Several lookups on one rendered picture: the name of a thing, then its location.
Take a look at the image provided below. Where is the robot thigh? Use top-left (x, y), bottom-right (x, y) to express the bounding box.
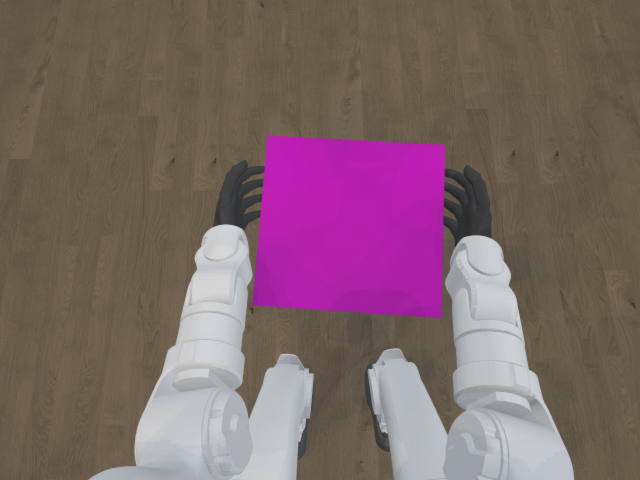
top-left (230, 363), bottom-right (314, 480)
top-left (368, 358), bottom-right (448, 480)

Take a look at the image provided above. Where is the robot right thigh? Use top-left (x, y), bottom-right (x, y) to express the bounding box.
top-left (368, 358), bottom-right (448, 480)

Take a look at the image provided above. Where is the left robot hand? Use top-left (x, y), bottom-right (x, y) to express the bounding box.
top-left (213, 160), bottom-right (265, 231)

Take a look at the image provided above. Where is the robot left forearm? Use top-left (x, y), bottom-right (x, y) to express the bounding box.
top-left (135, 225), bottom-right (253, 466)

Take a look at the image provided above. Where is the carton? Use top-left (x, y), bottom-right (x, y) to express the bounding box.
top-left (252, 136), bottom-right (445, 318)

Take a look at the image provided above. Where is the robot left upper arm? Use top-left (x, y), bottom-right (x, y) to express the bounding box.
top-left (88, 386), bottom-right (253, 480)

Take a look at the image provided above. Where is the right robot hand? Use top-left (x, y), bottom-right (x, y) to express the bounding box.
top-left (443, 165), bottom-right (492, 247)

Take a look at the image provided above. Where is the robot right upper arm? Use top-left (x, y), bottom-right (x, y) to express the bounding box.
top-left (443, 408), bottom-right (574, 480)

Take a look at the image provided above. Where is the robot right forearm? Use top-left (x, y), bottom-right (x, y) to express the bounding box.
top-left (445, 235), bottom-right (574, 475)

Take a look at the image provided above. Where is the robot left thigh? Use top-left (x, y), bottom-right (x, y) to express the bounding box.
top-left (230, 363), bottom-right (314, 480)

